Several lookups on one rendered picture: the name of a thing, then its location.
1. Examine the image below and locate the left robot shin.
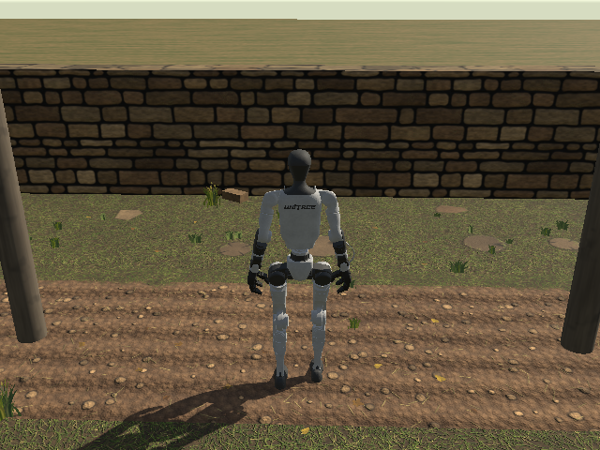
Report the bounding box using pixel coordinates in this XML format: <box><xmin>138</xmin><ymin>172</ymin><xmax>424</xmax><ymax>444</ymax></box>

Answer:
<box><xmin>273</xmin><ymin>314</ymin><xmax>287</xmax><ymax>377</ymax></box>

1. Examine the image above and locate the robot torso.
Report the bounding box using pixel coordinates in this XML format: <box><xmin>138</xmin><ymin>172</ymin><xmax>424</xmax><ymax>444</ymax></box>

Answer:
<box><xmin>278</xmin><ymin>186</ymin><xmax>322</xmax><ymax>281</ymax></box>

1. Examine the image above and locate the robot right upper arm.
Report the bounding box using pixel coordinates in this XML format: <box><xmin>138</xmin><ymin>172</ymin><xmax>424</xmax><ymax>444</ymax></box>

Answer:
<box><xmin>319</xmin><ymin>189</ymin><xmax>343</xmax><ymax>242</ymax></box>

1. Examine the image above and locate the robot right forearm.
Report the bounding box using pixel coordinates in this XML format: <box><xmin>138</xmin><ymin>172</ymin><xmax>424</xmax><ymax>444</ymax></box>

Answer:
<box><xmin>333</xmin><ymin>228</ymin><xmax>350</xmax><ymax>272</ymax></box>

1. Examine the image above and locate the right robot hand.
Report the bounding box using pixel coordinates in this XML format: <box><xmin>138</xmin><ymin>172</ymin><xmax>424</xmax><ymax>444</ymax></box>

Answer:
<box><xmin>331</xmin><ymin>269</ymin><xmax>352</xmax><ymax>293</ymax></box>

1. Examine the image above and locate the left robot hand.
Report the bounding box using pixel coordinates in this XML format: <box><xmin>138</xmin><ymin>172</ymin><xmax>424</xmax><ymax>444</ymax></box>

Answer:
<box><xmin>247</xmin><ymin>270</ymin><xmax>269</xmax><ymax>295</ymax></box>

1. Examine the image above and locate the robot left forearm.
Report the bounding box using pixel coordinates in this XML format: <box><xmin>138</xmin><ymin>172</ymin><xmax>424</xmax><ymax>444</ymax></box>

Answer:
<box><xmin>249</xmin><ymin>229</ymin><xmax>267</xmax><ymax>273</ymax></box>

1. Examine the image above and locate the robot left upper arm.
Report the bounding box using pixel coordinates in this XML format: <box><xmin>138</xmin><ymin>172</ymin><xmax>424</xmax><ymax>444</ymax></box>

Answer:
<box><xmin>257</xmin><ymin>190</ymin><xmax>280</xmax><ymax>243</ymax></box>

